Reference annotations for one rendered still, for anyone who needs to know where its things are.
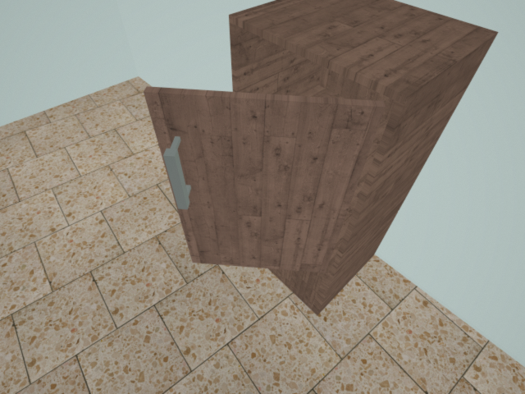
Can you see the cupboard door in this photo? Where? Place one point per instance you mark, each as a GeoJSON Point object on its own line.
{"type": "Point", "coordinates": [272, 176]}

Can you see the handle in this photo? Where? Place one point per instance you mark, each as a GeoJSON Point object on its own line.
{"type": "Point", "coordinates": [174, 169]}

